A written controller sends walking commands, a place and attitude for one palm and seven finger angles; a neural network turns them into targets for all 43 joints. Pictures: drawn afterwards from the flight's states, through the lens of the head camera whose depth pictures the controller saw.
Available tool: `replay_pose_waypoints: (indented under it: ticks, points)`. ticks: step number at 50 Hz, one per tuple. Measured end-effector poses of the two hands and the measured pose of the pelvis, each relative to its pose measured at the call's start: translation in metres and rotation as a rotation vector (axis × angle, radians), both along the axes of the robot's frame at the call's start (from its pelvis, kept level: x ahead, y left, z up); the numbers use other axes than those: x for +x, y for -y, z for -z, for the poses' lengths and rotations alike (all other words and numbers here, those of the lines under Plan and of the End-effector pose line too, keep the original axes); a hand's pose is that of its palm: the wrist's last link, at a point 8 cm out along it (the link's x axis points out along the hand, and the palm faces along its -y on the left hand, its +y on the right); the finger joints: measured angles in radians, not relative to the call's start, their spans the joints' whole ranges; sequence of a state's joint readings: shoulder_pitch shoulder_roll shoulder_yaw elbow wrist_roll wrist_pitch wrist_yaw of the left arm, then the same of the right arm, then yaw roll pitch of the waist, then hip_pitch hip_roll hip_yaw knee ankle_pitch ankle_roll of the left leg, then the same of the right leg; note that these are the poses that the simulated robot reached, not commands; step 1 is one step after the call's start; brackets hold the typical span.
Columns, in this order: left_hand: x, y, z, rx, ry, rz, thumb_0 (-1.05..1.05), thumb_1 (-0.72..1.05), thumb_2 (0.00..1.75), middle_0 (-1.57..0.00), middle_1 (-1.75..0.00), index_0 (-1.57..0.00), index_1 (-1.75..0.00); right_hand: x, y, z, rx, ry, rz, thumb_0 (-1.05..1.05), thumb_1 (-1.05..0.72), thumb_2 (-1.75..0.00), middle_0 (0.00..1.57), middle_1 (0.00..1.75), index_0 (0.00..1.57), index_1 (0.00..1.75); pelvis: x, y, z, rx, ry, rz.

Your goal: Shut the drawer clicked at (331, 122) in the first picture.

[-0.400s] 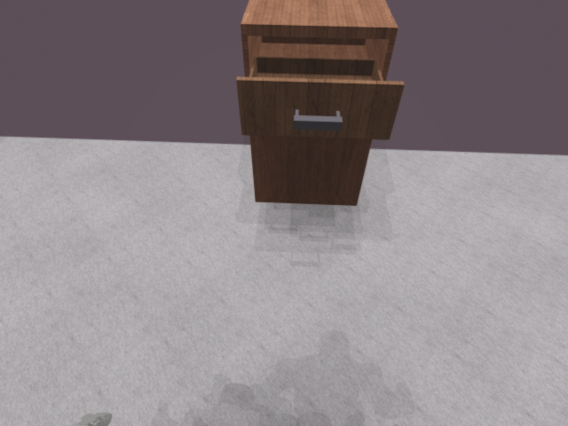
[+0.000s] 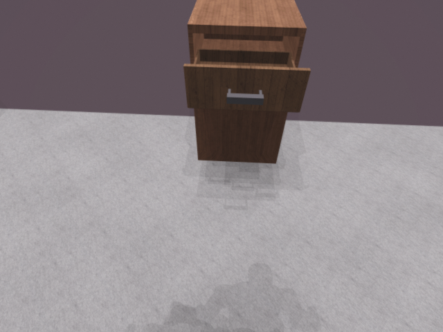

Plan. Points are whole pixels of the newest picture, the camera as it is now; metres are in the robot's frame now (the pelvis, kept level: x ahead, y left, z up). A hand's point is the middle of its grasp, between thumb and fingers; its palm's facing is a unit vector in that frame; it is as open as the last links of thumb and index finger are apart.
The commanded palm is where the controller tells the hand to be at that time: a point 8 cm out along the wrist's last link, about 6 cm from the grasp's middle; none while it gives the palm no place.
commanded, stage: stand and wait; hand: left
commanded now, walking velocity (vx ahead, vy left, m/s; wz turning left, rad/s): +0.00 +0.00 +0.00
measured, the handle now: (244, 95) +0.93 -0.03 -0.07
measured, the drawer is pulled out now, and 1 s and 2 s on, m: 0.30 0.30 0.30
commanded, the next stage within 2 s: look at it before walking up in 0.50 s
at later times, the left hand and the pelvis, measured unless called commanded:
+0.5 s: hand out of the picture +0.06 +0.24 -0.15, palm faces -0.03 -0.94 -0.33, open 7.4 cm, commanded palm none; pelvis -0.01 -0.01 +0.00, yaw +0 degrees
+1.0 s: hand out of the picture +0.08 +0.24 -0.15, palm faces -0.03 -0.94 -0.33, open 7.4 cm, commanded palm none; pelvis +0.00 +0.00 +0.00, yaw +0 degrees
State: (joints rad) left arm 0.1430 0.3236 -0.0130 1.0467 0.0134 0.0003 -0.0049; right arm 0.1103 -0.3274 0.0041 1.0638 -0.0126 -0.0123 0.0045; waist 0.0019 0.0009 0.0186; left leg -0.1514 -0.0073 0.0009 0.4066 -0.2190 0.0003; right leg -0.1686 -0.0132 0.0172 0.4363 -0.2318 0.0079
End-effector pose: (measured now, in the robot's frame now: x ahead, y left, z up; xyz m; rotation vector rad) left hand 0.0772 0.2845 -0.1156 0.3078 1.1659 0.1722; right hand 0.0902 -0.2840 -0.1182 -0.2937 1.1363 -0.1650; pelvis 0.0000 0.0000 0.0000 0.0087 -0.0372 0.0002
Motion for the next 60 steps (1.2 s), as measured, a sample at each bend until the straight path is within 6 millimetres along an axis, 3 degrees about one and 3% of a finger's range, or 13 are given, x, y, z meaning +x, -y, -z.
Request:
replay_pose_waypoints:
  ticks: [9, 17, 38, 60]
  points:
    - [-0.026, 0.0, 0.004, 0.008, -0.072, -0.022, 0.01, 0.91, 0.9, -0.2, -0.3, -0.2, -0.3, -0.039, 0.009, 0.006, -0.006, -0.104, 0.035, 0.01, -0.91, -0.9, 0.2, 0.3, 0.21, 0.3, -0.006, 0.005, -0.001, -0.002, -0.001, -0.001]
    - [-0.03, 0.001, 0.003, 0.011, -0.079, -0.022, 0.01, 0.91, 0.9, -0.2, -0.3, -0.2, -0.3, -0.052, 0.011, 0.008, -0.003, -0.127, 0.05, 0.01, -0.91, -0.9, 0.2, 0.3, 0.21, 0.3, -0.008, 0.007, -0.002, -0.002, 0.0, 0.002]
    - [-0.007, 0.003, 0.002, -0.001, -0.032, -0.002, 0.01, 0.91, 0.9, -0.2, -0.3, -0.2, -0.3, -0.033, 0.008, 0.002, -0.004, -0.079, 0.043, 0.0, -0.91, -0.9, 0.2, 0.3, 0.21, 0.3, -0.004, 0.005, -0.003, -0.003, -0.007, 0.007]
    - [-0.007, -0.003, 0.002, 0.007, -0.056, -0.014, 0.01, 0.91, 0.9, -0.2, -0.3, -0.2, -0.3, -0.016, 0.006, 0.0, -0.01, -0.075, 0.03, 0.0, -0.91, -0.9, 0.2, 0.3, 0.21, 0.3, 0.005, 0.003, -0.004, -0.004, -0.01, 0.005]
